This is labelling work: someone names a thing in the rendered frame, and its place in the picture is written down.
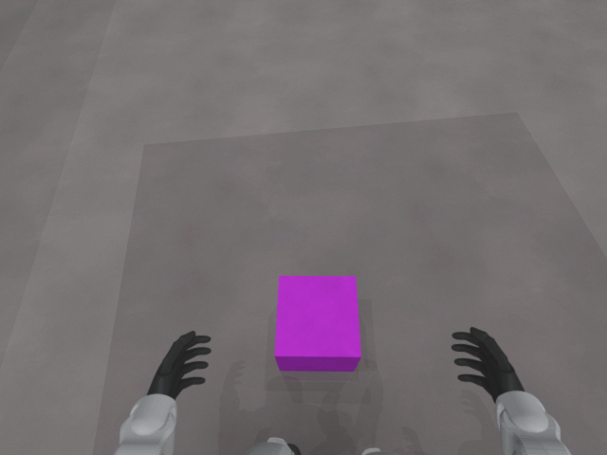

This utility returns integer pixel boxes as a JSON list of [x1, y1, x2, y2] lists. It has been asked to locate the left robot shin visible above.
[[267, 438, 292, 452]]

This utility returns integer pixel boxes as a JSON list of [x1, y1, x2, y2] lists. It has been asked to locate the right robot forearm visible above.
[[495, 391, 572, 455]]

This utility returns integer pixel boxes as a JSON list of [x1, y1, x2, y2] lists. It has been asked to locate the left robot forearm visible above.
[[113, 393, 177, 455]]

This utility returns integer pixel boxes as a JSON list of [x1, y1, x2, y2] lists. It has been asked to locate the left robot hand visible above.
[[147, 331, 212, 400]]

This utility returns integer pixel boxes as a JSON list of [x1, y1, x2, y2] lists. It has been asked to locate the right robot hand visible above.
[[451, 327, 524, 403]]

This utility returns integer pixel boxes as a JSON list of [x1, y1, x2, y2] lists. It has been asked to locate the carton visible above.
[[275, 276, 361, 372]]

